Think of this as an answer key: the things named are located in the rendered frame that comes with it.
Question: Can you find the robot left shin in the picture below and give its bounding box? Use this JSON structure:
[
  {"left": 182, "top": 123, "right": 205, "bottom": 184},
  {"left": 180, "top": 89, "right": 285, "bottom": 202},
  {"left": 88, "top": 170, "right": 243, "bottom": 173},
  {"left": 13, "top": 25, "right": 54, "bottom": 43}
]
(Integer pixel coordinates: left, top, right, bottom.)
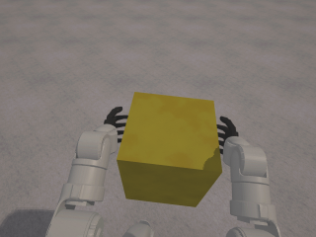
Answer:
[{"left": 139, "top": 220, "right": 152, "bottom": 228}]

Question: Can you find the left robot forearm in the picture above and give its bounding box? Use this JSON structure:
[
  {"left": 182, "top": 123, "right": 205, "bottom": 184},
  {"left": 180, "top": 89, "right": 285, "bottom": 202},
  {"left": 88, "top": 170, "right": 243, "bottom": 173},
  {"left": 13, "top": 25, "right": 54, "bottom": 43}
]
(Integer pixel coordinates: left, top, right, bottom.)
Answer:
[{"left": 45, "top": 123, "right": 118, "bottom": 237}]

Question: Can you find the left robot thigh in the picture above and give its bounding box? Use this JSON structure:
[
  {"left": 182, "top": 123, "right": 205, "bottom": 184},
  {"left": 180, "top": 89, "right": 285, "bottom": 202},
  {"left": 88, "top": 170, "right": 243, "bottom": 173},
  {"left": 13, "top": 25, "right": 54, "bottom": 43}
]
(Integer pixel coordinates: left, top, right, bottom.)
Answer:
[{"left": 122, "top": 223, "right": 155, "bottom": 237}]

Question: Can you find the right robot upper arm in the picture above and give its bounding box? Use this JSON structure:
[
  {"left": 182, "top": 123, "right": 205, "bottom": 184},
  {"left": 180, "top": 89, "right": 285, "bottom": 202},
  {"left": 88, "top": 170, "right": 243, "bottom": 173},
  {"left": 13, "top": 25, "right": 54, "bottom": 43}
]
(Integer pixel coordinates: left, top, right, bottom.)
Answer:
[{"left": 225, "top": 227, "right": 276, "bottom": 237}]

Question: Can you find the left robot hand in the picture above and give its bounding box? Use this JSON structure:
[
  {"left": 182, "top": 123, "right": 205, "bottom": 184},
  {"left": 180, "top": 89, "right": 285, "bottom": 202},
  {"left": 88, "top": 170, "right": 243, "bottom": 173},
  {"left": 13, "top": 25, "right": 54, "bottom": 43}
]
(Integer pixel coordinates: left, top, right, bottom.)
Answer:
[{"left": 104, "top": 107, "right": 128, "bottom": 143}]

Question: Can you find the right robot hand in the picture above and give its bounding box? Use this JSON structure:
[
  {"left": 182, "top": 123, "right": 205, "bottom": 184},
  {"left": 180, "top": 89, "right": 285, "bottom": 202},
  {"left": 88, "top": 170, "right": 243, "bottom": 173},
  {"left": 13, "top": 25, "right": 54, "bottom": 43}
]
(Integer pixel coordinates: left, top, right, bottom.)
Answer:
[{"left": 216, "top": 116, "right": 239, "bottom": 155}]

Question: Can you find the left robot upper arm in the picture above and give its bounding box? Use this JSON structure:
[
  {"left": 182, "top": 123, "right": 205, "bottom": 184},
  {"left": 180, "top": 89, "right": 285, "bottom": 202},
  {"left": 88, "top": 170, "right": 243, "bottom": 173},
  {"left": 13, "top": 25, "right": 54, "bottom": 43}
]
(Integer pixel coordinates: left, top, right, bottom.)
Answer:
[{"left": 46, "top": 208, "right": 104, "bottom": 237}]

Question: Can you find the right robot forearm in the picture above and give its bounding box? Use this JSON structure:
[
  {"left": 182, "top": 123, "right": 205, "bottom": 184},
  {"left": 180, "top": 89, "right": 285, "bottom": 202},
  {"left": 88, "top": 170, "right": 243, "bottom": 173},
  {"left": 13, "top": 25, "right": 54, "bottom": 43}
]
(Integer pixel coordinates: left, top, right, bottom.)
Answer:
[{"left": 222, "top": 136, "right": 281, "bottom": 237}]

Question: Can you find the carton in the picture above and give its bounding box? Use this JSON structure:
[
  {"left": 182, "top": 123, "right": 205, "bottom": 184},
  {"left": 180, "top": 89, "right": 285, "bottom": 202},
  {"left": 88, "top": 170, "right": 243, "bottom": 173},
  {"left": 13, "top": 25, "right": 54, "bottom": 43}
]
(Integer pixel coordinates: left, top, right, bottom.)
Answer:
[{"left": 117, "top": 92, "right": 222, "bottom": 207}]

